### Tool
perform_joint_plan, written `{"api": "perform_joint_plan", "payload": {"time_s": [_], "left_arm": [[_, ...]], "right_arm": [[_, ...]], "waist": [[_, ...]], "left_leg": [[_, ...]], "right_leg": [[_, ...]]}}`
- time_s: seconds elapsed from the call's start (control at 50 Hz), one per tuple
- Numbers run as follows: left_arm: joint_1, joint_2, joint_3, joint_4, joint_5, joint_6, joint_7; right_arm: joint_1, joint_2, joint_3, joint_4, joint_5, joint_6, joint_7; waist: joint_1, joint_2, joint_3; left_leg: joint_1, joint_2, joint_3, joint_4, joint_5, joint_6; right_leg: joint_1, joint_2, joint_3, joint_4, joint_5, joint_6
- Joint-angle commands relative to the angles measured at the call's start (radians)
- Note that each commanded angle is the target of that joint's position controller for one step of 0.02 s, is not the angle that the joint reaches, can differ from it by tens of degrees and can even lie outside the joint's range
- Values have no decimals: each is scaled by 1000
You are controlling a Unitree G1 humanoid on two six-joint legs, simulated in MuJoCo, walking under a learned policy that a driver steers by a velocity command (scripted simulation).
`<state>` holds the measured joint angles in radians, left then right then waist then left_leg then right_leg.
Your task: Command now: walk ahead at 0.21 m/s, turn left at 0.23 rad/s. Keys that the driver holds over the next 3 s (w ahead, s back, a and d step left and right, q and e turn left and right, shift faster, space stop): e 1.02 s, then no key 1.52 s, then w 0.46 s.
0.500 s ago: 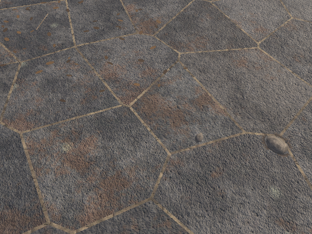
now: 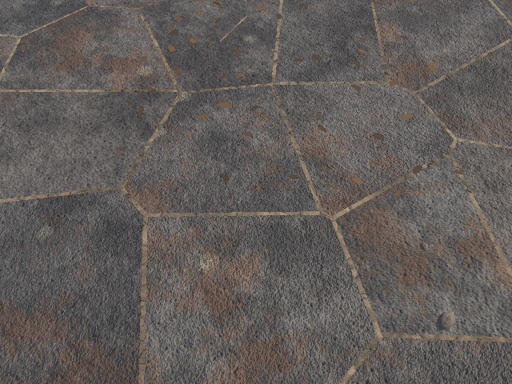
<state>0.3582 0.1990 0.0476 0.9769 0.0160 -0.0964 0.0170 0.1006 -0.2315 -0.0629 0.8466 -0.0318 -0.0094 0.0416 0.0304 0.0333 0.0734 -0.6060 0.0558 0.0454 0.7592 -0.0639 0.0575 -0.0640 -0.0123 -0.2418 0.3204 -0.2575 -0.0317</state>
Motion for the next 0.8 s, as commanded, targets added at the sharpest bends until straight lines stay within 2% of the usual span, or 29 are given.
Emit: {"api": "perform_joint_plan", "payload": {"time_s": [0.02, 0.06, 0.08, 0.1, 0.12, 0.14, 0.16, 0.18, 0.2, 0.22, 0.24, 0.28, 0.34, 0.42, 0.48, 0.5, 0.52, 0.54, 0.56, 0.58, 0.6, 0.62, 0.64, 0.66, 0.7, 0.8], "left_arm": [[6, 138, 21, -34, -1, -4, 2], [13, 136, 19, -15, -2, 9, 2], [10, 129, 15, -6, -8, 17, -1], [58, 105, 7, -7, -13, 20, -3], [162, 12, -20, -21, -38, 27, -1], [173, 27, -14, 7, -50, 58, 10], [127, 82, 6, -6, -35, 79, 12], [37, 98, 14, -27, -10, 86, 8], [-4, 90, 20, -35, 3, 92, 3], [10, 77, 22, -30, 10, 102, 0], [39, 63, 23, -19, 16, 113, -1], [63, 46, 28, -18, 13, 128, 0], [12, 42, 30, -56, 14, 150, -1], [-41, 59, 31, -110, 11, 163, -16], [-8, 70, 34, -130, 5, 160, -30], [29, 71, 35, -125, 6, 156, -33], [42, 90, 40, -123, 12, 147, -34], [22, 177, 54, -152, 20, 136, -24], [17, 287, 78, -172, 14, 135, -9], [13, 249, 74, -158, 19, 134, 8], [-49, 219, 64, -170, 10, 131, 12], [-112, 211, 61, -193, 8, 130, 7], [-142, 200, 59, -215, 1, 125, 4], [-139, 178, 54, -222, -4, 120, -2], [-95, 178, 56, -219, -11, 111, -7], [-24, 201, 64, -217, -6, 114, 2]], "right_arm": [[43, -6, 12, -31, -5, -8, -4], [106, -24, 9, 3, -13, -22, -20], [186, -34, 6, 41, -23, -39, -28], [247, -96, -4, 64, -38, -62, -37], [299, -151, -12, 59, -48, -70, -48], [282, -118, -3, 52, 11, -60, -54], [222, -138, -11, 35, 32, -42, -62], [163, -129, -7, 23, 32, -31, -71], [109, -102, 3, 15, 28, -25, -81], [70, -80, 8, 10, 25, -20, -91], [60, -74, 8, 5, 19, -18, -95], [56, -67, 7, 1, 12, -20, -97], [50, -75, 2, 2, 6, -17, -98], [59, -111, -12, 5, 4, 1, -94], [44, -148, -26, 0, 8, 16, -92], [34, -153, -29, -2, 11, 23, -91], [68, -136, -33, 11, 8, 35, -85], [122, -64, -21, 5, 9, 49, -74], [26, -64, -16, -55, 13, 57, -87], [-17, -74, -15, -66, 14, 59, -85], [8, -76, -18, -56, 22, 54, -77], [35, -86, -21, -39, 17, 45, -72], [65, -103, -28, -22, 1, 39, -67], [86, -106, -30, -14, -5, 37, -62], [83, -93, -29, -23, 4, 39, -61], [31, -92, -19, -66, 16, 47, -73]], "waist": [[-30, -152, -58], [-52, -147, -74], [-91, -100, -104], [-92, -8, -173], [-72, 170, -327], [-79, 145, -429], [-74, 125, -367], [-69, 90, -250], [-43, 71, -162], [-10, 72, -117], [2, 63, -119], [13, 41, -137], [6, 84, -117], [-16, 101, -137], [2, 80, -142], [22, 51, -132], [25, -46, -93], [2, -316, -48], [25, -337, 43], [6, -213, 60], [-34, -175, 47], [-57, -156, 21], [-61, -156, -21], [-59, -138, -71], [-45, -107, -113], [5, -156, -104]], "left_leg": [[201, -47, 25, -120, 0, 15], [277, -57, 8, -219, -22, 41], [386, -64, 12, -342, 79, 52], [560, 40, -49, -361, 447, 59], [834, 342, -282, -250, 992, 173], [802, 395, -338, -252, 1069, 259], [727, 366, -285, -319, 809, 279], [613, 323, -249, -388, 582, 246], [508, 278, -188, -437, 456, 202], [419, 243, -128, -469, 380, 171], [372, 229, -90, -480, 330, 163], [330, 226, -53, -494, 222, 175], [306, 235, -37, -521, -27, 175], [310, 273, -31, -513, -161, 168], [280, 289, -10, -476, -243, 119], [235, 274, 25, -426, -278, 76], [173, 232, 80, -302, -339, 13], [27, 92, 188, -8, -494, -74], [-61, -42, 70, 122, -547, -100], [-14, -14, -22, 235, -458, -94], [-4, -15, -46, 251, -361, -86], [-4, -27, -52, 269, -293, -78], [-9, -36, -50, 304, -258, -72], [-1, -41, -54, 331, -251, -73], [-12, -42, -65, 337, -253, -83], [-29, -49, -84, 178, -303, -106]], "right_leg": [[-48, -236, 83, -7, 764, -109], [-2, -239, 121, 74, 763, -101], [-4, -203, 116, 184, 702, -78], [-79, -152, 99, 306, 500, -41], [-273, -66, 84, 538, -105, -3], [-267, 4, 210, 665, -440, 5], [-336, 4, 227, 753, -441, 6], [-388, -8, 231, 795, -383, 5], [-394, -28, 247, 777, -308, 8], [-364, -39, 243, 762, -248, 19], [-329, -30, 227, 776, -213, 26], [-307, -23, 212, 783, -191, 34], [-330, -36, 200, 673, -167, 31], [-282, -32, 169, 537, -175, 11], [-181, -18, 146, 388, -150, -27], [-109, -5, 144, 279, -94, -47], [-74, -25, 231, 131, -63, -68], [-86, -259, 585, -87, -89, -120], [-255, -394, 798, -168, -3, -224], [-289, -332, 697, -142, 26, -226], [-290, -260, 603, -113, 21, -197], [-250, -205, 548, -95, 62, -173], [-193, -178, 518, -68, 166, -172], [-140, -168, 504, -43, 275, -177], [-61, -171, 511, -14, 369, -187], [26, -177, 592, 1, 332, -214]]}}
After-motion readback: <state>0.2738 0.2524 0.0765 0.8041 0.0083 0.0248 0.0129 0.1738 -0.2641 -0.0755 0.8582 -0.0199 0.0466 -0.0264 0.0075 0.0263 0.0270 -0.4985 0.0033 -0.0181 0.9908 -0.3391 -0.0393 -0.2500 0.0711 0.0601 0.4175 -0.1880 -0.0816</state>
